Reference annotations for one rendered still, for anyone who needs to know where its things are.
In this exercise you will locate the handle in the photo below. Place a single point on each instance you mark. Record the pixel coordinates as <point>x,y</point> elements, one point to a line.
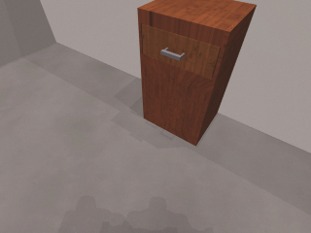
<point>172,54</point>

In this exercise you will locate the cabinet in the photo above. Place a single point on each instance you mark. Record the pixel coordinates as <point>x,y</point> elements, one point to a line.
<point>178,100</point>

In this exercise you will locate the drawer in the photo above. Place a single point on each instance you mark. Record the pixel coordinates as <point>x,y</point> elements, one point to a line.
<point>200,57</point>

